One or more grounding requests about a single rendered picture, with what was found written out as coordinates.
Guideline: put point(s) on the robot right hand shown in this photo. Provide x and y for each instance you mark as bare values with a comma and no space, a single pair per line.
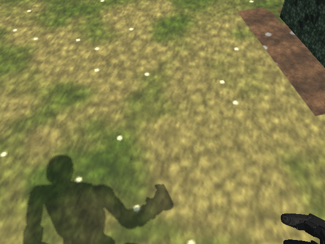
311,224

